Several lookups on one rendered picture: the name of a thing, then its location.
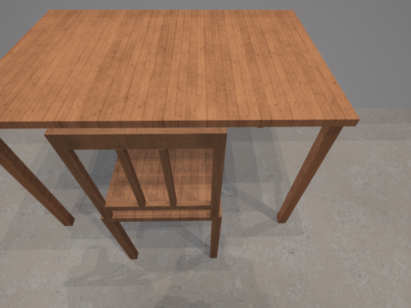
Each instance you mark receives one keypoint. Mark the table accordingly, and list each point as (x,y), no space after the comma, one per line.
(169,69)

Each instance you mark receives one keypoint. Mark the chair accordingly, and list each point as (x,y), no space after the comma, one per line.
(161,174)

